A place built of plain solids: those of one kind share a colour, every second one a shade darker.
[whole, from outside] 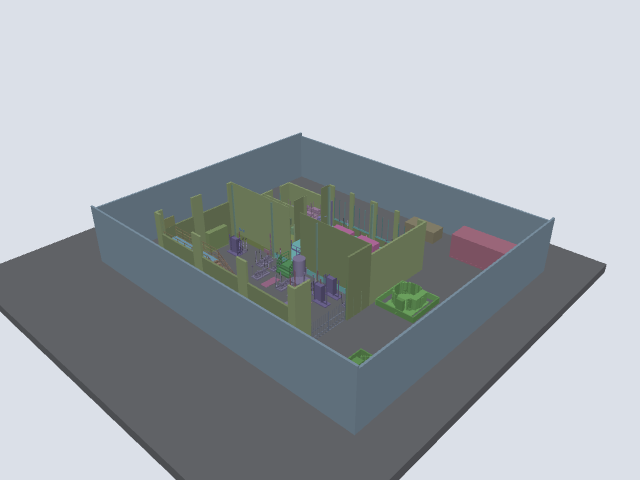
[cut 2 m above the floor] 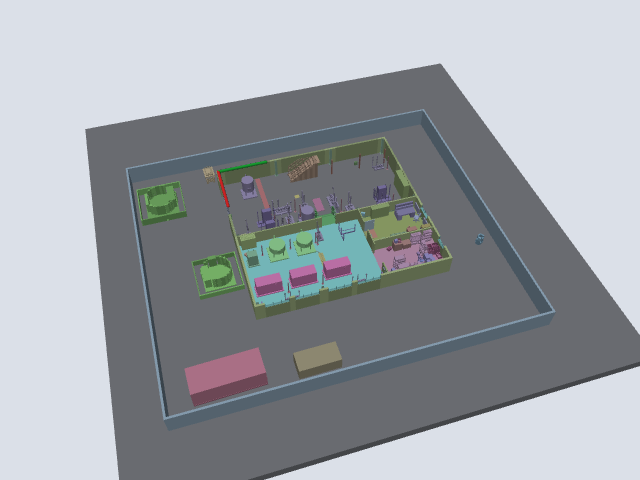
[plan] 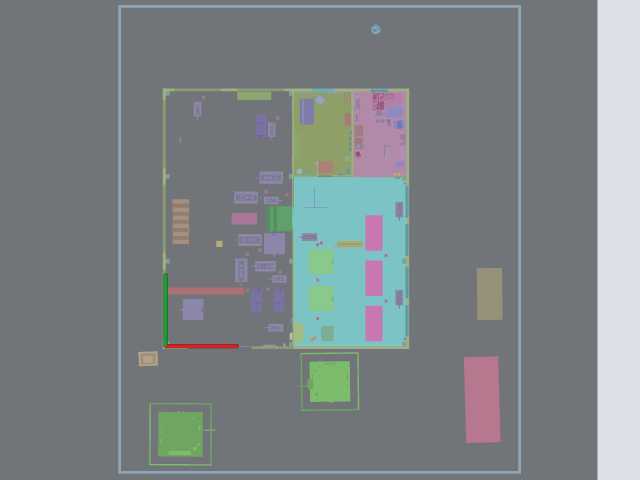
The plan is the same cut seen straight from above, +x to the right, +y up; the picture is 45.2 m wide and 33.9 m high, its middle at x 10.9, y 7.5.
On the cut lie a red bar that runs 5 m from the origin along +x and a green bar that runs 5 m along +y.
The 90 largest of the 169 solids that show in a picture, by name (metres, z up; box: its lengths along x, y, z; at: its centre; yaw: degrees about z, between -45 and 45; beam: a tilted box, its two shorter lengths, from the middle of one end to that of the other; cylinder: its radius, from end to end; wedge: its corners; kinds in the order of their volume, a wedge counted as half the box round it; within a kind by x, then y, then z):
{
 "yard_bound_1": {"box": [0.2, 33.1, 6.2], "at": [-3.25, 7.55, 3.05]},
 "yard_bound_2": {"box": [28.44, 0.2, 5.9], "at": [10.87, -8.91, 2.9]},
 "yard_bound_3": {"box": [28.44, 0.2, 5.9], "at": [10.87, 24.0, 2.9]},
 "yard_bound_4": {"box": [0.2, 33.1, 5.5], "at": [24.99, 7.55, 2.7]},
 "beyond_container_1": {"box": [2.32, 5.99, 2.59], "at": [22.36, -3.78, 1.24], "yaw": 1.6},
 "beyond_container_2": {"box": [2.4, 6.06, 2.65], "at": [22.36, -3.78, 1.27], "yaw": 1.6},
 "wall_1": {"box": [0.2, 0.81, 6.45], "at": [-0.1, 0.2, 3.17]},
 "wall_2": {"box": [0.2, 4.81, 4.41], "at": [-0.1, 3.0, 2.15]},
 "wall_3": {"box": [0.2, 1.21, 6.45], "at": [-0.1, 6.0, 3.17]},
 "wall_4": {"box": [0.2, 4.81, 4.41], "at": [-0.1, 9.0, 2.15]},
 "wall_5": {"box": [0.2, 1.21, 6.45], "at": [-0.1, 12.0, 3.17]},
 "wall_6": {"box": [0.2, 4.81, 4.41], "at": [-0.1, 15.0, 2.15]},
 "wall_7": {"box": [0.2, 0.81, 6.45], "at": [-0.1, 17.8, 3.17]},
 "wall_8": {"box": [0.81, 0.2, 6.45], "at": [0.2, 18.1, 3.17]},
 "wall_9": {"box": [1.76, 0.2, 6.45], "at": [0.68, -0.1, 3.17]},
 "wall_10": {"box": [3.31, 0.2, 4.41], "at": [2.25, 18.1, 2.15]},
 "wall_11": {"box": [1.21, 0.2, 6.45], "at": [4.5, 18.1, 3.17]},
 "wall_12": {"box": [3.31, 0.2, 4.41], "at": [6.75, 18.1, 2.15]},
 "wall_13": {"box": [2.96, 0.2, 6.45], "at": [7.53, -0.1, 3.17]},
 "wall_14": {"box": [0.61, 0.2, 6.45], "at": [8.7, 18.1, 3.17]},
 "wall_15": {"box": [0.06, 8.3, 6.45], "at": [8.97, 4.15, 3.17]},
 "wall_16": {"box": [0.06, 2.36, 6.45], "at": [8.97, 10.88, 3.17]},
 "wall_17": {"box": [0.06, 6.06, 6.45], "at": [8.97, 14.97, 3.17]},
 "wall_18": {"box": [0.06, 8.3, 5.36], "at": [9.03, 4.15, 2.63]},
 "wall_19": {"box": [0.06, 2.3, 5.36], "at": [9.03, 10.85, 2.63]},
 "wall_20": {"box": [0.06, 6.0, 3.66], "at": [9.03, 15.0, 1.78]},
 "wall_21": {"box": [1.36, 0.2, 3.66], "at": [9.68, 18.1, 1.78]},
 "wall_22": {"box": [1.71, 0.06, 5.36], "at": [9.85, 11.97, 2.63]},
 "wall_23": {"box": [1.47, 0.06, 5.36], "at": [12.53, 11.97, 2.63]},
 "wall_24": {"box": [1.36, 0.2, 3.66], "at": [12.53, 18.1, 1.78]},
 "wall_25": {"box": [8.2, 0.2, 5.36], "at": [13.1, -0.1, 2.63]},
 "wall_26": {"box": [0.06, 6.0, 3.66], "at": [13.17, 15.0, 1.78]},
 "wall_27": {"box": [0.06, 6.0, 3.66], "at": [13.23, 15.0, 1.78]},
 "wall_28": {"box": [1.31, 0.2, 3.66], "at": [13.85, 18.1, 1.78]},
 "wall_29": {"box": [1.2, 0.06, 5.36], "at": [16.4, 11.97, 2.63]},
 "wall_30": {"box": [1.51, 0.2, 3.66], "at": [16.45, 18.1, 1.78]},
 "wall_31": {"box": [0.2, 0.91, 5.36], "at": [17.1, 0.25, 2.63]},
 "wall_32": {"box": [0.2, 2.21, 1.56], "at": [17.1, 1.8, 0.73]},
 "wall_33": {"box": [0.2, 0.51, 5.36], "at": [17.1, 3.15, 2.63]},
 "wall_34": {"box": [0.2, 2.21, 1.56], "at": [17.1, 4.5, 0.73]},
 "wall_35": {"box": [0.2, 0.81, 5.36], "at": [17.1, 6.0, 2.63]},
 "wall_36": {"box": [0.2, 2.21, 1.56], "at": [17.1, 7.5, 0.73]},
 "wall_37": {"box": [0.2, 0.51, 5.36], "at": [17.1, 8.85, 2.63]},
 "wall_38": {"box": [0.2, 2.21, 1.56], "at": [17.1, 10.2, 0.73]},
 "wall_39": {"box": [0.2, 0.71, 5.36], "at": [17.1, 11.65, 2.63]},
 "wall_40": {"box": [0.2, 6.2, 3.66], "at": [17.1, 15.1, 1.78]},
 "raised_floor_engines_1": {"box": [8.13, 12.13, 0.66], "at": [13.0, 6.0, 0.28]},
 "raised_floor_control_1": {"box": [4.33, 6.13, 0.66], "at": [11.1, 15.0, 0.28]},
 "raised_floor_stores_1": {"box": [3.93, 6.13, 0.66], "at": [15.1, 15.0, 0.28]},
 "screw_compressor_1": {"box": [1.2, 2.5, 0.15], "at": [14.72, 1.6, 0.63]},
 "screw_compressor_2": {"box": [1.0, 2.3, 1.55], "at": [14.72, 1.6, 1.58]},
 "screw_compressor_3": {"box": [1.2, 2.5, 0.15], "at": [14.72, 4.8, 0.63]},
 "screw_compressor_4": {"box": [1.0, 2.3, 1.55], "at": [14.72, 4.8, 1.58]},
 "screw_compressor_5": {"box": [1.2, 2.5, 0.15], "at": [14.72, 7.99, 0.63]},
 "screw_compressor_6": {"box": [1.0, 2.3, 1.55], "at": [14.72, 7.99, 1.58]},
 "beyond_skip_1": {"box": [1.78, 3.66, 1.35], "at": [22.89, 3.69, 0.62], "yaw": 0.7},
 "beyond_storage_tank_1": {"box": [0.1, 4.41, 0.86], "at": [-1.11, -6.21, 0.37], "yaw": -0.3},
 "beyond_storage_tank_2": {"box": [2.03, 0.72, 1.08], "at": [0.82, -5.12, 0.75], "yaw": -0.3},
 "beyond_storage_tank_3": {"box": [1.58, 0.28, 1.08], "at": [0.98, -7.54, 0.75], "yaw": -0.3},
 "beyond_storage_tank_4": {"box": [4.41, 0.1, 0.86], "at": [1.04, -8.38, 0.37], "yaw": -0.3},
 "beyond_storage_tank_5": {"box": [3.16, 3.16, 0.17], "at": [1.05, -6.22, 0.03], "yaw": -0.3},
 "beyond_storage_tank_6": {"box": [4.41, 0.1, 0.86], "at": [1.06, -4.06, 0.37], "yaw": -0.3},
 "beyond_storage_tank_7": {"box": [0.1, 4.41, 0.86], "at": [3.2, -6.23, 0.37], "yaw": -0.3},
 "beyond_storage_tank_8": {"box": [0.4, 0.72, 1.08], "at": [10.22, -2.69, 0.75], "yaw": 0.7},
 "beyond_storage_tank_9": {"box": [2.85, 2.85, 0.17], "at": [11.6, -2.5, 0.03], "yaw": 0.7},
 "beyond_storage_tank_10": {"box": [1.73, 0.59, 1.08], "at": [11.82, -3.51, 0.75], "yaw": 0.7},
 "air_vessel_1": {"box": [1.78, 1.78, 0.17], "at": [10.99, 3.36, 0.64]},
 "air_vessel_2": {"cylinder": 0.75, "from": [10.99, 3.36, 1.38], "to": [10.99, 3.36, 3.0]},
 "air_vessel_3": {"box": [1.78, 1.78, 0.17], "at": [10.99, 5.98, 0.64]},
 "air_vessel_4": {"cylinder": 0.75, "from": [10.99, 5.98, 1.38], "to": [10.99, 5.98, 3.0]},
 "row_1": {"box": [2.4, 0.6, 2.1], "at": [6.25, 17.68, 1.15]},
 "row_2": {"box": [0.45, 1.8, 2.1], "at": [9.3, 14.15, 1.76]},
 "row_3": {"box": [0.6, 1.4, 2.1], "at": [9.38, 0.95, 1.76]},
 "buffer_vessel_1": {"box": [1.48, 1.48, 0.17], "at": [1.94, 2.59, 0.04]},
 "buffer_vessel_2": {"cylinder": 0.6, "from": [1.94, 2.59, 0.73], "to": [1.94, 2.59, 2.44]},
 "buffer_vessel_3": {"box": [1.48, 1.48, 0.17], "at": [7.69, 7.24, 0.04]},
 "buffer_vessel_4": {"cylinder": 0.6, "from": [7.69, 7.24, 0.73], "to": [7.69, 7.24, 2.44]},
 "raised_floor_steel_1": {"box": [1.3, 6.5, 0.2], "at": [1.07, 14.75, 3.05]},
 "plate_exchanger_1": {"box": [0.42, 0.8, 1.56], "at": [6.43, 3.45, 1.07]},
 "plate_exchanger_2": {"box": [0.42, 0.8, 1.56], "at": [6.73, 15.31, 1.07]},
 "plate_exchanger_3": {"box": [0.42, 0.8, 1.56], "at": [7.99, 3.45, 1.07]},
 "door_landing_1": {"box": [1.1, 1.8, 0.66], "at": [8.39, 9.0, 0.28]},
 "pump_unit_1": {"box": [0.86, 1.67, 0.2], "at": [5.35, 5.36, 0.05]},
 "pump_unit_2": {"box": [1.67, 0.86, 0.2], "at": [5.68, 10.5, 0.05]},
 "pump_unit_3": {"box": [1.67, 0.86, 0.2], "at": [5.96, 7.5, 0.05]},
 "cupboard_steel_1": {"box": [0.45, 0.92, 1.88], "at": [12.86, 16.02, 1.5]},
 "crate_1": {"box": [0.6, 0.8, 0.95], "at": [13.65, 14.3, 1.03], "yaw": -1.2},
 "crate_2": {"box": [0.6, 0.8, 0.65], "at": [13.65, 15.2, 0.88], "yaw": 2.1},
 "cabinet_dryer_1": {"box": [0.7, 0.9, 1.2], "at": [11.43, 0.9, 1.41]},
 "wall_over_deck_1": {"box": [1.36, 0.1, 2.22], "at": [1.07, 18.06, 4.24]}
}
